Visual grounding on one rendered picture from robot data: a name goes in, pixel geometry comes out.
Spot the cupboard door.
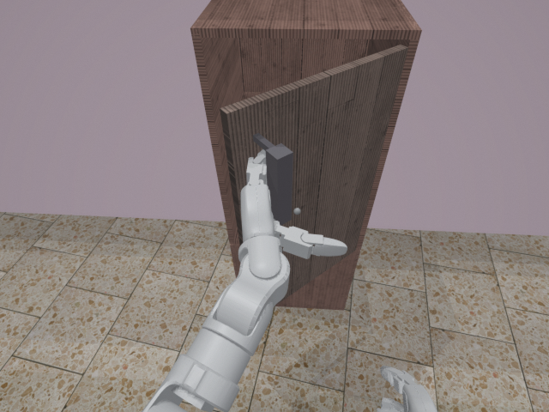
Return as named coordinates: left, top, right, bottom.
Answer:
left=220, top=45, right=408, bottom=305

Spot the handle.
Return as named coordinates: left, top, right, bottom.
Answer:
left=253, top=133, right=293, bottom=225

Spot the right robot hand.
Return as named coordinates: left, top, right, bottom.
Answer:
left=377, top=366, right=437, bottom=412

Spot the left robot hand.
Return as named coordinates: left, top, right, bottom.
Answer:
left=240, top=149, right=347, bottom=259

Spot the robot left forearm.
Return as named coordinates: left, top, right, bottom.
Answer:
left=142, top=235, right=290, bottom=412

